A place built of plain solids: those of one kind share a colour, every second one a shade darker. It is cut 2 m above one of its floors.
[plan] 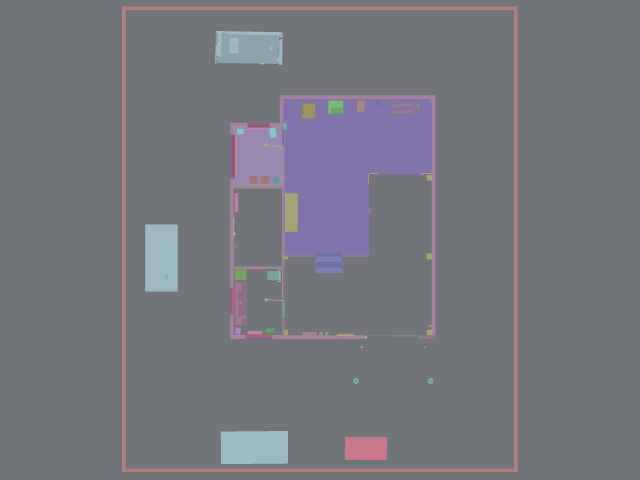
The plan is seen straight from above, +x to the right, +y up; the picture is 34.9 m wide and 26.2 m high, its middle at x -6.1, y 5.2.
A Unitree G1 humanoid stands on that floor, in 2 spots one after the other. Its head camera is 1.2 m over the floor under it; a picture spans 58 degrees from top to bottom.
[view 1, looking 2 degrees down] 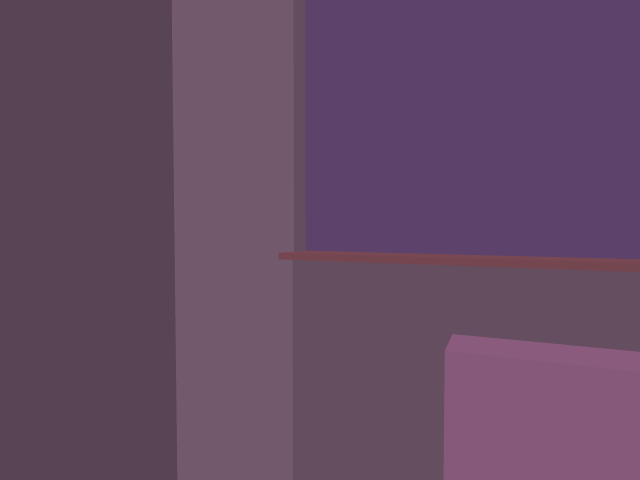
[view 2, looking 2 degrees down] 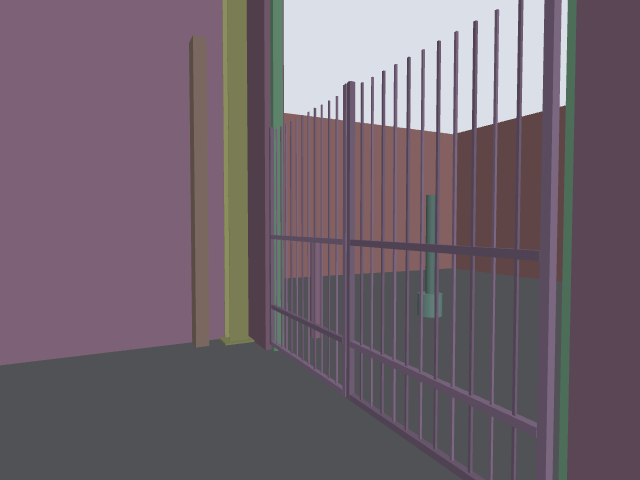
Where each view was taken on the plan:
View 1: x -9.40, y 1.40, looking -67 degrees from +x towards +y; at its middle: window_pane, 1.63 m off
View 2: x -4.50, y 1.40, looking -27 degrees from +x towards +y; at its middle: steel_gate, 3.11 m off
